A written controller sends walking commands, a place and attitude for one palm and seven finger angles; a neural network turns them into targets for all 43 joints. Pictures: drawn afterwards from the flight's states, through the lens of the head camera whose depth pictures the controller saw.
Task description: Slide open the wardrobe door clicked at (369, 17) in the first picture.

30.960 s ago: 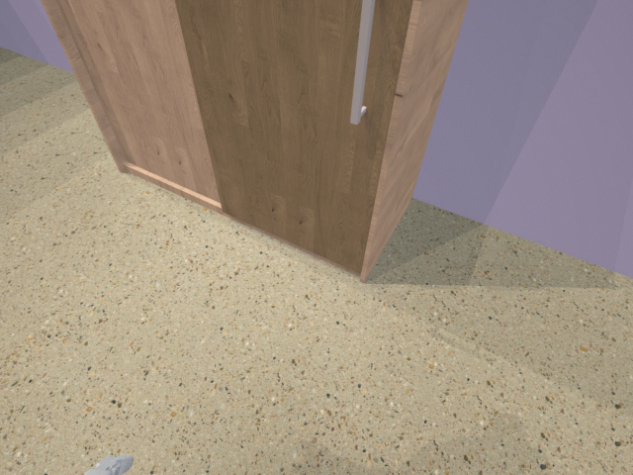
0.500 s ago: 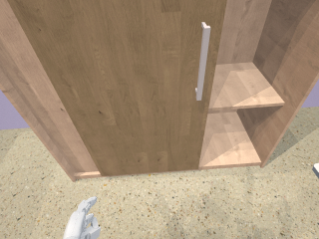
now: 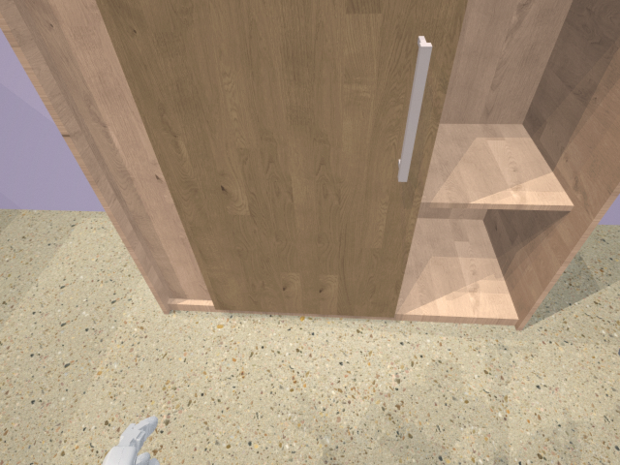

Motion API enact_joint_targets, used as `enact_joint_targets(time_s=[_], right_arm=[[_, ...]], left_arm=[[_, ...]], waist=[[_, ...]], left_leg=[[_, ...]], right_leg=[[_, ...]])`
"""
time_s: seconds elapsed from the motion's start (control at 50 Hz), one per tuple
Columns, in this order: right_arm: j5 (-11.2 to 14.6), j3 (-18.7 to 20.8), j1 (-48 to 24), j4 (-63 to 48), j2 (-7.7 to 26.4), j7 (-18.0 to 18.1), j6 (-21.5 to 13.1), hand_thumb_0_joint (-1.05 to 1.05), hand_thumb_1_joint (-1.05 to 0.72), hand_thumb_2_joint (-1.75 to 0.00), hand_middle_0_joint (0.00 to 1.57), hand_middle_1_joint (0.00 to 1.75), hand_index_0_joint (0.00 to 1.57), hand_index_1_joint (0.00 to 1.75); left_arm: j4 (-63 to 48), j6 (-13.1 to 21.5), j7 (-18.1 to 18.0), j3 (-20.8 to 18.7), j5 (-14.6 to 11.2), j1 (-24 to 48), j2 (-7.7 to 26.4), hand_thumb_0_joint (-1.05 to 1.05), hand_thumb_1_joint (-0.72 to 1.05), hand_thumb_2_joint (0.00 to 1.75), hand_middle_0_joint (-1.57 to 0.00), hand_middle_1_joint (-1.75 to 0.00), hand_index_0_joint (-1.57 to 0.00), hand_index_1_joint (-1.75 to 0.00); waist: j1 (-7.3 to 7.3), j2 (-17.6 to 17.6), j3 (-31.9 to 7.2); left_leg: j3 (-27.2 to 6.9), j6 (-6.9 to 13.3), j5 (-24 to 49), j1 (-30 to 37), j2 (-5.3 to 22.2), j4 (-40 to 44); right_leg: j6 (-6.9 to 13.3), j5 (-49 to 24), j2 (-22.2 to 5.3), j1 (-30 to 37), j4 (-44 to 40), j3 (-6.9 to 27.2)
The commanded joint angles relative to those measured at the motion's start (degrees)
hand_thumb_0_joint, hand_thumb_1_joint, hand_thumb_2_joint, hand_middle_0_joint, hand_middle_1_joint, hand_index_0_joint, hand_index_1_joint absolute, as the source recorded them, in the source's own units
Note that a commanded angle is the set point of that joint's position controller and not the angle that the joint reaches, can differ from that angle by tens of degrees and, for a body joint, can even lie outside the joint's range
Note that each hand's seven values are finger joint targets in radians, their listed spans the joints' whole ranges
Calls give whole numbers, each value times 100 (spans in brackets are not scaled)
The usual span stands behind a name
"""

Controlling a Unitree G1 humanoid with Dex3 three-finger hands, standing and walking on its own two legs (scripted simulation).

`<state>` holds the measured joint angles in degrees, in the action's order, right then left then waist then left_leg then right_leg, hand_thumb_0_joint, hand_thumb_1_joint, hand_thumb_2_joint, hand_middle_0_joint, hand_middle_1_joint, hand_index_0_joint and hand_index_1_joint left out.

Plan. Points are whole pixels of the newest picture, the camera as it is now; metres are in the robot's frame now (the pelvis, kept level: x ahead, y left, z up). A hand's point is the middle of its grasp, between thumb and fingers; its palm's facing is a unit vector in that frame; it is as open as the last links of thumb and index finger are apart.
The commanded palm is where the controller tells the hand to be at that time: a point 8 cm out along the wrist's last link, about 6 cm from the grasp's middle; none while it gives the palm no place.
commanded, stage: stop stepping back and stand still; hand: right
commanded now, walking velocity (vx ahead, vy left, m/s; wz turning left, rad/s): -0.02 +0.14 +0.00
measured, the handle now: (411, 115) +0.75 -0.15 +0.10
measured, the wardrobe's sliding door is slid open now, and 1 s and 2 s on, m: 0.44 0.44 0.44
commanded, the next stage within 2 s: let the arm hang, fingers relaxed in 0.62 s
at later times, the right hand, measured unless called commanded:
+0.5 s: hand (611, 311) +0.25 -0.28 +0.15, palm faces +0.42 +0.80 -0.44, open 7.4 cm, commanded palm +0.19 -0.31 +0.18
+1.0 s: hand out of the picture +0.10 -0.18 -0.17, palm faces -0.06 +0.99 -0.16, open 7.3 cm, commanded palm none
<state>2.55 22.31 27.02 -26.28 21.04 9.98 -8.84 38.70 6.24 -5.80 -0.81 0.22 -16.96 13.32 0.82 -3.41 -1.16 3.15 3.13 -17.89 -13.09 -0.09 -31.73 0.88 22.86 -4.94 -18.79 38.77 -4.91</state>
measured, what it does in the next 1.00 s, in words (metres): steps on the spot: right foot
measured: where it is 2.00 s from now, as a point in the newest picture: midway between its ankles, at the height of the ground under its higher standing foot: outside the picture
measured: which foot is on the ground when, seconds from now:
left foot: down 0.00-1.00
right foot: up 0.00-0.00, down 0.02-1.00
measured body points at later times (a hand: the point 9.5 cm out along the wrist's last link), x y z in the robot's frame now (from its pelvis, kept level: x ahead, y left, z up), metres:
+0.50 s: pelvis +0.04 -0.01 +0.00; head +0.07 -0.03 +0.45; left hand +0.22 +0.22 -0.07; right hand +0.23 -0.32 +0.18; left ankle +0.03 +0.09 -0.73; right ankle +0.04 -0.12 -0.73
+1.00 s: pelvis +0.01 -0.02 +0.00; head +0.04 -0.03 +0.45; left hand +0.10 +0.23 -0.13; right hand +0.10 -0.24 -0.15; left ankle +0.03 +0.09 -0.73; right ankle +0.04 -0.12 -0.73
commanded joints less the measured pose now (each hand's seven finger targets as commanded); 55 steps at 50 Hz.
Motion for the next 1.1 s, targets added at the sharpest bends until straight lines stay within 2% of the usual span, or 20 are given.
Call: enact_joint_targets(time_s=[0.0,0.02,0.06,0.14,0.16,0.2,0.22,0.28,0.32,0.36,0.42,0.54,0.68,0.7,0.72,0.74,0.8,0.88,1.0,1.08], right_arm=[[22,910,-631,-1907,1415,105,-638,0,-90,-90,20,30,20,30],[48,1161,-646,-1846,1664,58,-733,0,-90,-90,20,30,20,30],[24,1217,-211,-1819,1603,-14,-634,0,-90,-90,20,30,20,30],[45,1099,328,-1606,1360,42,-517,0,-90,-90,20,30,20,30],[29,1103,341,-1472,1399,43,-479,0,-90,-90,20,30,20,30],[77,1228,44,-1314,1647,103,-458,0,-90,-90,20,30,20,30],[116,1042,-30,-1137,1338,103,-421,0,-90,-90,20,30,20,30],[73,1001,95,-1132,1297,126,-431,0,-90,-90,20,30,20,30],[63,953,-4,-1218,1256,126,-479,0,-90,-90,20,30,20,30],[78,868,181,-1395,1173,72,-517,0,-90,-90,20,30,20,30],[-31,984,-69,-1710,1370,74,-537,0,-90,-90,20,30,20,30],[17,800,230,-1623,1162,99,-472,0,-90,-90,20,30,20,30],[92,809,359,-1250,1159,97,-366,0,-90,-90,20,30,20,30],[-438,-1704,-114,3336,13,-677,431,0,-90,-90,20,30,20,30],[-429,-1621,-356,3540,157,-857,750,0,-90,-90,20,30,20,30],[-415,-1696,-550,3748,19,-895,789,0,-90,-90,20,30,20,30],[-411,-1901,-1126,4732,-12,-913,870,0,-90,-90,20,30,20,30],[-411,-2051,-1548,6153,74,-876,967,0,-90,-90,20,30,20,30],[-392,-2042,-1305,7604,-160,-856,878,0,-90,-90,20,30,20,30],[-362,-2094,-1286,8069,-227,-854,866,0,-90,-90,20,30,20,30]], left_arm=[[-1139,487,-83,-188,75,966,736,0,90,90,-20,-30,-20,-30],[-1091,471,-52,-246,40,961,674,0,90,90,-20,-30,-20,-30],[-1008,534,54,-215,114,1006,556,0,90,90,-20,-30,-20,-30],[-1063,625,143,-178,23,871,574,0,90,90,-20,-30,-20,-30],[-1096,612,151,-200,19,809,559,0,90,90,-20,-30,-20,-30],[-1104,616,160,-137,-8,766,409,0,90,90,-20,-30,-20,-30],[-978,634,203,-175,-57,807,384,0,90,90,-20,-30,-20,-30],[-912,551,169,-63,-46,929,339,0,90,90,-20,-30,-20,-30],[-915,501,98,-80,-27,1007,427,0,90,90,-20,-30,-20,-30],[-1105,481,61,-148,-80,1136,551,0,90,90,-20,-30,-20,-30],[-1195,470,22,-60,2,1226,500,0,90,90,-20,-30,-20,-30],[-1263,453,23,-132,-28,1017,535,0,90,90,-20,-30,-20,-30],[-1333,285,-9,-123,-41,1075,555,0,90,90,-20,-30,-20,-30],[92,426,597,-359,-61,1340,1205,0,90,90,-20,-30,-20,-30],[82,85,617,-452,-72,962,1220,0,90,90,-20,-30,-20,-30],[12,-110,624,-389,-38,801,1040,0,90,90,-20,-30,-20,-30],[-16,-447,623,-164,71,925,895,0,90,90,-20,-30,-20,-30],[353,-653,575,-63,174,971,802,0,90,90,-20,-30,-20,-30],[1183,-657,476,-40,187,697,567,0,90,90,-20,-30,-20,-30],[1573,-706,449,-74,154,348,409,0,90,90,-20,-30,-20,-30]], waist=[[28,2442,236],[7,2026,252],[-25,2046,386],[-137,1470,-112],[-123,753,-195],[-39,-1039,-352],[-102,-823,-530],[14,-532,-387],[35,-45,-544],[-176,664,-476],[-198,1453,-343],[-126,920,-997],[-95,573,-774],[151,430,-452],[145,349,-833],[106,104,-793],[-12,-561,-155],[-76,-109,175],[-102,1192,-294],[-52,944,-40]], left_leg=[[72,-259,-1441,-2192,-252,-2330],[-327,-283,-1219,-1951,-24,-2925],[-421,-296,-910,-1527,336,-2425],[422,-302,-261,492,-142,95],[66,-177,-70,746,35,628],[-2492,651,989,790,1697,1399],[-2719,854,1274,686,1882,1473],[-1447,589,3342,687,1536,636],[-784,89,2957,534,1069,212],[-522,-295,1298,106,449,322],[-249,-356,1412,304,169,195],[-524,-248,2749,843,354,486],[-632,-220,2576,744,457,715],[-239,-148,3251,-154,994,16],[-619,-79,2945,-404,955,217],[-351,-92,2107,-440,862,86],[-295,-133,789,-488,702,122],[-555,-96,407,-254,714,476],[-551,-73,490,389,611,832],[-564,-27,223,244,650,1137]], right_leg=[[907,390,-1809,1335,-2761,3002],[1005,1036,-1921,735,-2958,3127],[952,765,-1643,89,-2757,2371],[280,40,-812,-342,-1561,601],[168,-32,-506,-552,-803,269],[-140,248,340,-1223,1028,-65],[-188,573,317,-1053,1569,192],[-160,82,192,-440,291,247],[-106,-1686,219,444,-959,286],[119,-2465,-435,795,-1439,965],[162,-3417,-540,588,-1548,1114],[-24,-3487,-278,856,-1145,644],[-54,-2565,-120,575,-1251,584],[-45,-3206,-260,378,-260,484],[-84,-3051,-309,738,-397,530],[29,-2566,-357,485,-488,631],[245,-1631,-314,-277,-854,982],[202,-1126,-88,-328,-1288,965],[152,-900,-87,147,-1677,844],[134,-550,-80,185,-1754,847]])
